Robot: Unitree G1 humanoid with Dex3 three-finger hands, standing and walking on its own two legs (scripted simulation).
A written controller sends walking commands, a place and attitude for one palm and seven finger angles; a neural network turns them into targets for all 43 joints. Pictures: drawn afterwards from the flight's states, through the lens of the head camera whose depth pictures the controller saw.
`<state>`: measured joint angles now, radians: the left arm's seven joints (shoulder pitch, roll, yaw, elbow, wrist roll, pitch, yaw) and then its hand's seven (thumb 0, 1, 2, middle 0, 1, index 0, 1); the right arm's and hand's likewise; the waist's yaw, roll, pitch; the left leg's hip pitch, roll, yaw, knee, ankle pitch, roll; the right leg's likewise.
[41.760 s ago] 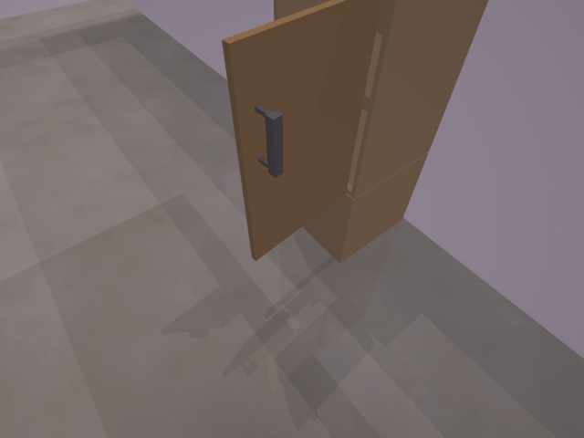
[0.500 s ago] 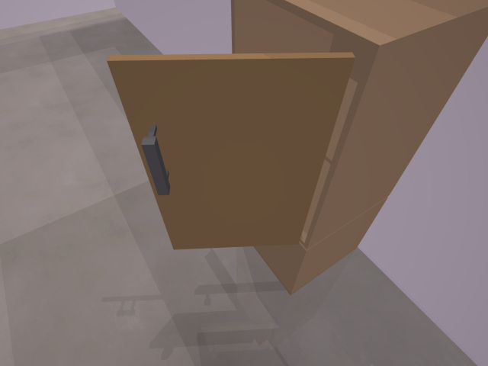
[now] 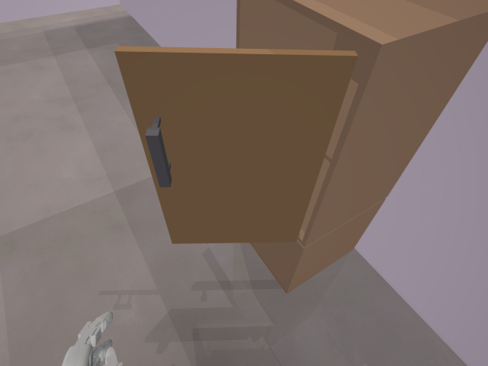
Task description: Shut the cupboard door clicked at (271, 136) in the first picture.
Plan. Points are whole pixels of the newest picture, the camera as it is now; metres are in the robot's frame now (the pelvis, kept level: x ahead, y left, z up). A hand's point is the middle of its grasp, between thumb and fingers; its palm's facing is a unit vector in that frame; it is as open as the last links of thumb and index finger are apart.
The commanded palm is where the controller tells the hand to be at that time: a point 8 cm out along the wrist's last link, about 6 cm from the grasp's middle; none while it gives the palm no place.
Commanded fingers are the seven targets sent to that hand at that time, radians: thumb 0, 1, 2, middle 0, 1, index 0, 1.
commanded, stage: raise the hand and make a fist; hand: left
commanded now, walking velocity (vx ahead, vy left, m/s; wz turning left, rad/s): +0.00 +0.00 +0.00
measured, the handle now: (161, 152) +0.48 +0.19 +0.07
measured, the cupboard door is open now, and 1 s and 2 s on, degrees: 60 60 60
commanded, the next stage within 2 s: bring the fist close to the handle in 1.80 s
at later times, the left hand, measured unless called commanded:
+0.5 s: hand (125, 347) +0.15 +0.18 -0.01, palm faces +0.05 -1.00 -0.03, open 5.2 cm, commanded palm +0.13 +0.24 +0.00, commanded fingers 0.00 0.90 0.90 -0.77 -0.92 -0.77 -0.92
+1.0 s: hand (113, 317) +0.18 +0.20 +0.03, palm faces +0.08 -1.00 -0.03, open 3.2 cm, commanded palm +0.15 +0.25 +0.04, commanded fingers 0.00 0.90 0.90 -1.23 -1.42 -1.23 -1.42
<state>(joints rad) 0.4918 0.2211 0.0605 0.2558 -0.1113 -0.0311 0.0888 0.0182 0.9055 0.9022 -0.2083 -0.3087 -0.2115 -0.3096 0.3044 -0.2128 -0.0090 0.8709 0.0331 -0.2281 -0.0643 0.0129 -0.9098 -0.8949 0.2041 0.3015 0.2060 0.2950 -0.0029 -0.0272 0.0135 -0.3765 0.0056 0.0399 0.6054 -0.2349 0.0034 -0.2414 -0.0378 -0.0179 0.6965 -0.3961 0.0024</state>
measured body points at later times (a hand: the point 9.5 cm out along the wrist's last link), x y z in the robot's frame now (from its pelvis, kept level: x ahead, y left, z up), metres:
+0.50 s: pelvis -0.05 -0.02 -0.08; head -0.01 -0.01 +0.37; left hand +0.14 +0.24 -0.01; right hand +0.15 -0.23 -0.15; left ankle +0.05 +0.12 -0.72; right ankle -0.06 -0.13 -0.72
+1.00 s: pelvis -0.03 +0.01 -0.05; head +0.00 +0.02 +0.40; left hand +0.17 +0.25 +0.03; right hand +0.16 -0.22 -0.11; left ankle +0.05 +0.12 -0.72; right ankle -0.06 -0.13 -0.72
